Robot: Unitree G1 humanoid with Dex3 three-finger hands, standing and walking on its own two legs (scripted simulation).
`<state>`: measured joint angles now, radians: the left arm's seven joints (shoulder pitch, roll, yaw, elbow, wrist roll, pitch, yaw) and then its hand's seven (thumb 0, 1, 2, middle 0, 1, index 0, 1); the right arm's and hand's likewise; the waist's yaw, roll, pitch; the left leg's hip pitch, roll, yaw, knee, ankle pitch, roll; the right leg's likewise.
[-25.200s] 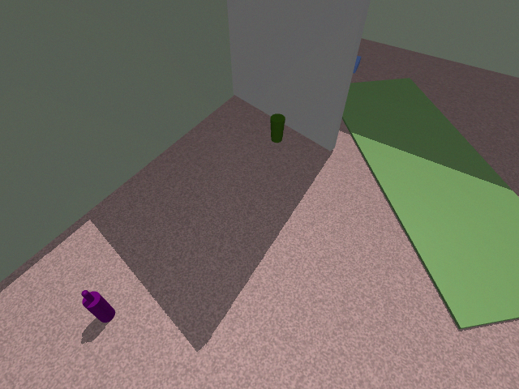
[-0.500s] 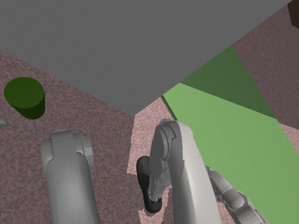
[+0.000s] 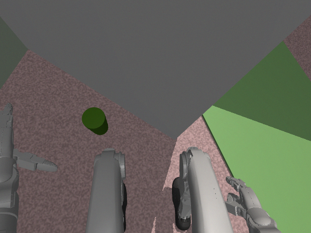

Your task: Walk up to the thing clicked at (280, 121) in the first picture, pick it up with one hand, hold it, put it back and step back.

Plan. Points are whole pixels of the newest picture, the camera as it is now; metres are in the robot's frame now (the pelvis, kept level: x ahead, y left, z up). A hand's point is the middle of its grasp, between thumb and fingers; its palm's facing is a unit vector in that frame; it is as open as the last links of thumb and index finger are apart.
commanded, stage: home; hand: left
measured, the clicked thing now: (97, 123) +0.45 +0.23 -0.38
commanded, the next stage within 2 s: none
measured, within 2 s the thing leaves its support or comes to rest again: neither
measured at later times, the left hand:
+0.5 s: hand (14, 158) +0.27 +0.23 +0.12, palm faces +0.19 -0.91 -0.36, open 17.6 cm
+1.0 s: hand out of the picture +0.23 +0.20 +0.21, palm faces +0.21 -0.94 -0.29, open 17.7 cm
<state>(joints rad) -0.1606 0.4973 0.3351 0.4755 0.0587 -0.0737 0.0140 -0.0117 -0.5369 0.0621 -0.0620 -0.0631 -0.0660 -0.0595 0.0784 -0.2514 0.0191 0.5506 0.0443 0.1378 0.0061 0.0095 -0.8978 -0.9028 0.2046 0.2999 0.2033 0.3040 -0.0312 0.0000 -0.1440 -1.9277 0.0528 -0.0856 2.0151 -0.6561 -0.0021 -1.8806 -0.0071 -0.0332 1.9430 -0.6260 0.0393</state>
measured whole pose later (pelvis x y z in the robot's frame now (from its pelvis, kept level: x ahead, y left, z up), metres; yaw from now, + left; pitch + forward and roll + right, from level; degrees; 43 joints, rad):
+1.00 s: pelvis +0.08 +0.00 +0.26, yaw +5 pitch +8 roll -3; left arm 0.48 0.21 -0.01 -0.03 -0.01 0.28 0.15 -0.01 -0.58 0.03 -0.05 -0.05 -0.05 -0.04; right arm 0.27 -0.20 0.03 0.48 0.02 -0.11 -0.18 0.01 -0.89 -0.90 0.20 0.30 0.20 0.30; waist -0.01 0.03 -0.12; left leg -0.65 0.05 -0.03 0.99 -0.48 -0.01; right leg -0.60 -0.02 -0.05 0.92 -0.45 0.03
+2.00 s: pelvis +0.08 -0.01 +0.27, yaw +5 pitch +7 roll -2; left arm 0.46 0.20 -0.01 0.02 -0.01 0.26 0.13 -0.01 -0.56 0.04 -0.05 -0.06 -0.05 -0.05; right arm 0.28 -0.20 0.03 0.53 0.01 -0.14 -0.18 0.02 -0.90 -0.90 0.20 0.30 0.20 0.30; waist -0.02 0.03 -0.10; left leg -0.62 0.05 -0.03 0.95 -0.45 -0.02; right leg -0.58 -0.02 -0.05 0.90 -0.43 0.02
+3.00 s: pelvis +0.08 +0.00 +0.28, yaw +5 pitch +2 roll +0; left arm 0.26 0.30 0.00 0.52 0.06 0.05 0.02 0.00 0.64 0.84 -0.20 -0.30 -0.20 -0.29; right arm 0.19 -0.27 0.00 0.76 -0.06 -0.03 -0.03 0.01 -0.90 -0.90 0.21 0.30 0.21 0.30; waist 0.02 -0.01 0.00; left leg -0.47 0.02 -0.01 0.85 -0.41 -0.01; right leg -0.45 -0.05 -0.03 0.85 -0.42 0.02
